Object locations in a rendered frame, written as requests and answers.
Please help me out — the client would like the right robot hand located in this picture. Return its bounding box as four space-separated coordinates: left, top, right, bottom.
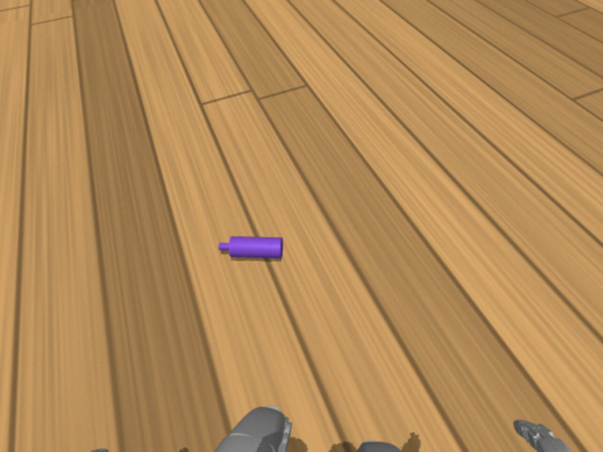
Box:
513 420 571 452

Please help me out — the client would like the bottle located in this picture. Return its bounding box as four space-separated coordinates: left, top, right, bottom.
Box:
219 236 283 258

